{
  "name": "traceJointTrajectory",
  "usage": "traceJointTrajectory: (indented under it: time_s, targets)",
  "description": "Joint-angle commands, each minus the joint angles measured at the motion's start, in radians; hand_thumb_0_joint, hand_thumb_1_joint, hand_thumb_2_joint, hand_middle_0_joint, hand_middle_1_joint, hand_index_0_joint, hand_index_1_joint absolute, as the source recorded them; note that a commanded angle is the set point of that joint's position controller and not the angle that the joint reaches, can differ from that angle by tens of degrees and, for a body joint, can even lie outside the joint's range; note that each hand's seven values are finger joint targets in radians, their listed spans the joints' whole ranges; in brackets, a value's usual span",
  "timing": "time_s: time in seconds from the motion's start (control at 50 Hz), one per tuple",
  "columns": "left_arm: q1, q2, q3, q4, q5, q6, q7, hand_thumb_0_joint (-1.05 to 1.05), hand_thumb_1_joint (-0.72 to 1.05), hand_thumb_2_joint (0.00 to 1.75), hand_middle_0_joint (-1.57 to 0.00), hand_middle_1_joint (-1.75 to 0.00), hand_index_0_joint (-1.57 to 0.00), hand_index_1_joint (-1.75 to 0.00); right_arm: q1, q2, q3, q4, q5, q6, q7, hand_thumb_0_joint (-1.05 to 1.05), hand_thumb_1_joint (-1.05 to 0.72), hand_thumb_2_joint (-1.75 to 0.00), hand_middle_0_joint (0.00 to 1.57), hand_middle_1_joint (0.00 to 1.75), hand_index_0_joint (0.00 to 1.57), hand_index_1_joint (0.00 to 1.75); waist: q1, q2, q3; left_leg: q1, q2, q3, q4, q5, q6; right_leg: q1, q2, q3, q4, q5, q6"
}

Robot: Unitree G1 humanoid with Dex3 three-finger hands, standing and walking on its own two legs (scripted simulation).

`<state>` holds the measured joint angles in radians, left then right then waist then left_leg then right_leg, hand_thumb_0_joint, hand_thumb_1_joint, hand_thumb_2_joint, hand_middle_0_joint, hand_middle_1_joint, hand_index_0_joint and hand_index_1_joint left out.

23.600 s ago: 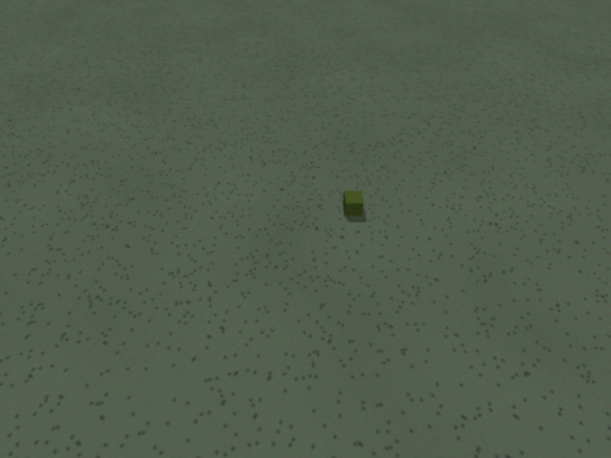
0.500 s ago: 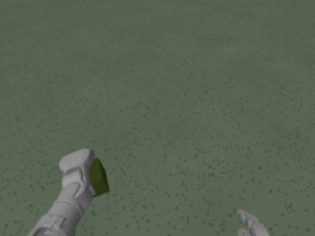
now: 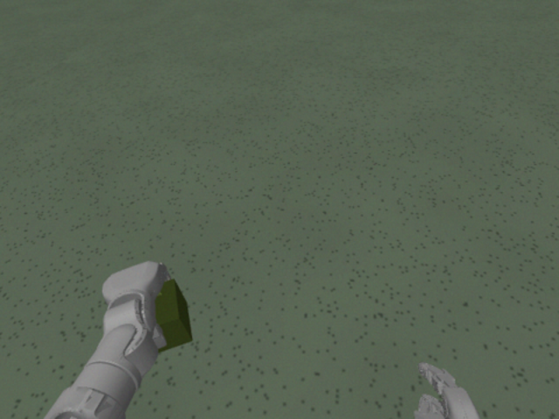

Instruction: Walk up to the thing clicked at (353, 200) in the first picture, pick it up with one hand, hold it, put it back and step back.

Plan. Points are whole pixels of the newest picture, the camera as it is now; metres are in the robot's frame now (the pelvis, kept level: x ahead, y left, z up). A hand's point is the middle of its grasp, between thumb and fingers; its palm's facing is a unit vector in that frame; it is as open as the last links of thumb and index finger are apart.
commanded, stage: hold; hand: left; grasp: from above
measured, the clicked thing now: (160, 317) +0.31 +0.22 -0.06
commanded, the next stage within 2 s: crouch in 0.64 s
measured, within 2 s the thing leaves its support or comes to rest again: neither
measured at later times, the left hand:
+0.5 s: hand (143, 305) +0.30 +0.23 -0.01, palm faces -0.40 -0.19 -0.90, open 10.4 cm
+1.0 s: hand (148, 315) +0.30 +0.23 -0.04, palm faces -0.46 -0.16 -0.87, open 10.5 cm
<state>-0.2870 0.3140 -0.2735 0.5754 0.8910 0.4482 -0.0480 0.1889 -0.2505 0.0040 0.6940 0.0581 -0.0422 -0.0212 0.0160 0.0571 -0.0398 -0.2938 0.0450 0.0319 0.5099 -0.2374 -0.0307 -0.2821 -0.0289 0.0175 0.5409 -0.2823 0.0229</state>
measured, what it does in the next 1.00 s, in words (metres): stands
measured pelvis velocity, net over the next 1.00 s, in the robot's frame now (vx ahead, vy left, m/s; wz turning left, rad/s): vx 0.00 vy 0.00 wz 0.00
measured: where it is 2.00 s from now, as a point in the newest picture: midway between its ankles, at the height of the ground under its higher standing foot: outside the picture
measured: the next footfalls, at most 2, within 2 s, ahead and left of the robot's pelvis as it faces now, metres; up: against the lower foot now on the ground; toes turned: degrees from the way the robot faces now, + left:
none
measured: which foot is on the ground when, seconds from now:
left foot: down 0.00-1.00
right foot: down 0.00-1.00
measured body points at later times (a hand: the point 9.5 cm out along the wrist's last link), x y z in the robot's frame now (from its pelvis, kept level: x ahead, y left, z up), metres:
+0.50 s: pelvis +0.00 +0.00 +0.00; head +0.01 -0.02 +0.45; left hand +0.32 +0.24 +0.04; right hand +0.16 -0.24 -0.11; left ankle +0.02 +0.14 -0.73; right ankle +0.00 -0.13 -0.73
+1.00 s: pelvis +0.00 +0.00 +0.00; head +0.02 -0.02 +0.45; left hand +0.32 +0.24 +0.01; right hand +0.16 -0.24 -0.11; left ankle +0.02 +0.14 -0.73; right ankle +0.00 -0.13 -0.73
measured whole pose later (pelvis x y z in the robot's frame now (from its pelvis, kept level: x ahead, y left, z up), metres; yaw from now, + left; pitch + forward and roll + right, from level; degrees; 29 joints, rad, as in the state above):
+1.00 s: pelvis +0.00 +0.00 +0.00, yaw +0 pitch +2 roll +0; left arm -0.32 0.33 -0.25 0.67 0.92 0.35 -0.05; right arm 0.19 -0.24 0.00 0.68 0.06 -0.05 -0.03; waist 0.01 0.04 -0.03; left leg -0.32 0.05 0.03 0.51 -0.24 -0.03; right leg -0.30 -0.03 0.02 0.54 -0.28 0.02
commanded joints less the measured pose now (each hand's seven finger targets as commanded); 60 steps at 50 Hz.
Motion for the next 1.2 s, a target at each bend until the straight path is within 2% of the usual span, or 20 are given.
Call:
traceJointTrajectory:
  time_s: [0.0, 0.08, 0.16, 0.22, 0.3, 0.34, 0.38, 0.44, 0.6, 0.64, 0.7, 0.72, 0.74, 0.78, 0.86, 0.94, 0.98, 1.04, 1.1, 1.18]
  targets:
    - [-0.354, 0.198, 0.084, -0.205, 0.029, -0.001, 0.023, 0.0, 0.66, 0.7, -1.02, -0.62, -1.02, -0.62, -0.104, -0.11, -0.033, -0.147, 0.005, -0.05, -0.011, 0.0, -0.89, -0.9, 0.2, 0.3, 0.2, 0.3, -0.003, -0.057, -0.212, 0.119, -0.056, 0.017, -0.054, 0.151, 0.043, 0.033, 0.05, -0.022, -0.103, 0.16, -0.01]
    - [-0.348, 0.201, 0.084, -0.188, 0.034, -0.004, 0.01, 0.0, 0.66, 0.68, -1.01, -0.64, -1.02, -0.63, -0.106, -0.108, -0.029, -0.151, 0.005, -0.055, -0.016, 0.0, -0.9, -0.9, 0.2, 0.3, 0.2, 0.3, -0.003, -0.056, -0.204, 0.117, -0.056, 0.018, -0.059, 0.143, 0.044, 0.029, 0.05, -0.02, -0.108, 0.149, -0.011]
    - [-0.361, 0.224, 0.097, -0.22, 0.036, -0.007, 0.002, 0.0, 0.65, 0.71, -1.01, -0.63, -1.01, -0.63, -0.099, -0.114, -0.035, -0.148, 0.004, -0.055, -0.018, 0.0, -0.9, -0.9, 0.2, 0.3, 0.2, 0.3, 0.001, -0.043, -0.245, 0.148, -0.053, 0.022, -0.055, 0.198, 0.044, 0.056, 0.052, -0.022, -0.098, 0.205, -0.011]
    - [-0.356, 0.202, 0.083, -0.182, 0.04, -0.01, -0.002, 0.0, 0.64, 0.74, -1.02, -0.64, -1.01, -0.64, -0.092, -0.111, -0.034, -0.142, 0.005, -0.056, -0.018, 0.0, -0.9, -0.9, 0.2, 0.3, 0.2, 0.3, -0.005, -0.042, -0.218, 0.137, -0.047, 0.016, -0.062, 0.201, 0.04, 0.047, 0.058, -0.027, -0.093, 0.204, -0.017]
    - [-0.393, 0.235, 0.1, -0.212, 0.033, -0.023, -0.011, 0.0, 0.65, 0.72, -1.02, -0.64, -1.02, -0.64, -0.09, -0.111, -0.035, -0.141, 0.004, -0.06, -0.021, 0.0, -0.9, -0.9, 0.2, 0.3, 0.2, 0.3, 0.002, -0.027, -0.233, 0.146, -0.05, 0.02, -0.061, 0.21, 0.04, 0.053, 0.056, -0.026, -0.1, 0.209, -0.016]
    - [-0.345, 0.198, 0.078, -0.172, 0.03, -0.019, -0.015, 0.0, 0.64, 0.74, -1.02, -0.65, -1.01, -0.65, -0.097, -0.109, -0.032, -0.146, 0.005, -0.062, -0.023, 0.0, -0.9, -0.9, 0.2, 0.3, 0.2, 0.3, 0.005, -0.048, -0.207, 0.133, -0.048, 0.015, -0.068, 0.188, 0.039, 0.044, 0.059, -0.029, -0.105, 0.181, -0.017]
    - [-0.319, 0.194, 0.083, -0.173, 0.025, -0.02, -0.013, 0.0, 0.66, 0.71, -1.03, -0.64, -1.03, -0.64, -0.097, -0.108, -0.035, -0.153, 0.006, -0.061, -0.021, 0.0, -0.9, -0.9, 0.2, 0.3, 0.2, 0.3, 0.006, -0.051, -0.198, 0.127, -0.05, 0.02, -0.07, 0.175, 0.041, 0.042, 0.055, -0.027, -0.111, 0.174, -0.016]
    - [-0.385, 0.243, 0.111, -0.239, 0.037, -0.027, -0.001, 0.0, 0.63, 0.7, -1.01, -0.62, -1.0, -0.63, -0.088, -0.11, -0.038, -0.15, 0.003, -0.059, -0.019, 0.0, -0.9, -0.9, 0.2, 0.3, 0.2, 0.3, 0.006, -0.031, -0.245, 0.151, -0.052, 0.023, -0.062, 0.206, 0.04, 0.063, 0.054, -0.024, -0.107, 0.207, -0.014]
    - [-0.389, 0.219, 0.101, -0.191, 0.039, -0.008, 0.015, 0.0, 0.62, 0.74, -1.01, -0.64, -1.0, -0.65, -0.076, -0.116, -0.044, -0.132, 0.002, -0.055, -0.012, 0.0, -0.9, -0.9, 0.2, 0.3, 0.2, 0.3, -0.001, -0.029, -0.254, 0.165, -0.046, 0.023, -0.056, 0.258, 0.039, 0.068, 0.057, -0.026, -0.097, 0.262, -0.014]
    - [-0.348, 0.19, 0.081, -0.17, 0.028, 0.002, 0.014, 0.0, 0.61, 0.73, -1.01, -0.64, -1.0, -0.64, -0.085, -0.114, -0.042, -0.134, 0.003, -0.054, -0.011, 0.0, -0.9, -0.9, 0.2, 0.3, 0.2, 0.3, 0.004, -0.054, -0.243, 0.159, -0.045, 0.018, -0.059, 0.252, 0.039, 0.072, 0.06, -0.031, -0.1, 0.25, -0.015]
    - [-0.365, 0.204, 0.088, -0.19, 0.027, 0.006, 0.009, 0.0, 0.63, 0.72, -1.0, -0.66, -1.0, -0.66, -0.087, -0.114, -0.045, -0.139, 0.004, -0.051, -0.01, 0.0, -0.9, -0.9, 0.2, 0.3, 0.2, 0.3, 0.008, -0.047, -0.24, 0.15, -0.049, 0.021, -0.059, 0.25, 0.042, 0.072, 0.056, -0.032, -0.105, 0.256, -0.014]
    - [-0.379, 0.216, 0.094, -0.203, 0.03, 0.005, 0.007, 0.0, 0.65, 0.64, -0.94, -0.74, -0.99, -0.71, -0.09, -0.114, -0.043, -0.145, 0.004, -0.049, -0.009, 0.0, -0.9, -0.9, 0.2, 0.3, 0.2, 0.3, 0.007, -0.048, -0.244, 0.156, -0.049, 0.023, -0.06, 0.247, 0.044, 0.076, 0.054, -0.03, -0.108, 0.256, -0.013]
    - [-0.362, 0.222, 0.098, -0.2, 0.033, 0.008, 0.006, 0.0, 0.57, 0.66, -0.86, -0.69, -0.91, -0.65, -0.09, -0.115, -0.042, -0.145, 0.005, -0.048, -0.01, 0.0, -0.85, -0.89, 0.2, 0.3, 0.2, 0.3, 0.009, -0.049, -0.243, 0.155, -0.052, 0.026, -0.059, 0.245, 0.045, 0.077, 0.052, -0.027, -0.11, 0.256, -0.012]
    - [-0.334, 0.205, 0.089, -0.154, 0.036, 0.007, 0.003, 0.0, 0.67, 0.74, -1.0, -0.67, -1.02, -0.66, -0.085, -0.116, -0.04, -0.144, 0.007, -0.047, -0.011, 0.0, -0.86, -0.89, 0.2, 0.3, 0.2, 0.3, -0.003, -0.071, -0.208, 0.139, -0.051, 0.024, -0.062, 0.217, 0.046, 0.06, 0.053, -0.027, -0.115, 0.224, -0.012]
    - [-0.333, 0.191, 0.078, -0.106, 0.039, -0.04, 0.001, 0.0, 0.7, 0.74, -1.01, -0.7, -1.03, -0.67, -0.071, -0.109, -0.039, -0.14, 0.006, -0.051, -0.016, 0.0, -0.86, -0.89, 0.2, 0.3, 0.2, 0.3, -0.014, -0.085, -0.168, 0.114, -0.051, 0.021, -0.063, 0.167, 0.047, 0.019, 0.052, -0.025, -0.116, 0.172, -0.015]
    - [-0.323, 0.207, 0.106, -0.015, 0.062, -0.122, 0.045, 0.0, 0.74, 0.74, -1.04, -0.71, -1.07, -0.68, -0.036, -0.114, -0.047, -0.127, 0.0, -0.053, -0.015, 0.0, -0.86, -0.89, 0.2, 0.3, 0.2, 0.3, -0.023, -0.104, -0.165, 0.071, -0.054, 0.025, -0.022, 0.164, 0.049, -0.01, 0.045, -0.019, -0.085, 0.178, -0.014]
    - [-0.352, 0.194, 0.105, 0.051, 0.071, -0.167, 0.079, 0.0, 0.73, 0.79, -1.03, -0.73, -1.05, -0.71, -0.017, -0.115, -0.054, -0.112, -0.004, -0.05, -0.011, 0.0, -0.86, -0.89, 0.2, 0.3, 0.2, 0.3, -0.043, -0.098, -0.157, 0.036, -0.052, 0.025, 0.02, 0.157, 0.047, -0.056, 0.045, -0.018, -0.047, 0.175, -0.016]
    - [-0.449, 0.217, 0.142, 0.102, 0.1, -0.236, 0.177, 0.0, 0.75, 0.74, -1.04, -0.74, -1.07, -0.71, 0.026, -0.124, -0.071, -0.078, -0.016, -0.049, 0.003, 0.0, -0.87, -0.89, 0.2, 0.3, 0.2, 0.3, -0.06, -0.074, -0.221, -0.048, -0.052, 0.031, 0.131, 0.16, 0.041, -0.138, 0.042, -0.008, 0.049, 0.195, -0.016]
    - [-0.478, 0.178, 0.149, 0.249, 0.135, -0.272, 0.294, 0.0, 0.74, 0.75, -1.06, -0.72, -1.08, -0.69, 0.058, -0.133, -0.09, -0.061, -0.033, -0.039, 0.02, 0.0, -0.87, -0.89, 0.2, 0.3, 0.2, 0.3, -0.083, -0.068, -0.269, -0.179, -0.046, 0.029, 0.266, 0.128, 0.028, -0.267, 0.047, -0.012, 0.181, 0.16, -0.024]
    - [-0.629, 0.163, 0.174, 0.376, 0.148, -0.289, 0.405, 0.0, 0.73, 0.67, -1.02, -0.73, -1.07, -0.68, 0.106, -0.139, -0.109, -0.029, -0.054, -0.032, 0.031, 0.0, -0.87, -0.89, 0.2, 0.3, 0.2, 0.3, -0.112, 0.002, -0.383, -0.343, -0.033, 0.021, 0.423, 0.079, 0.019, -0.443, 0.051, -0.018, 0.346, 0.111, -0.034]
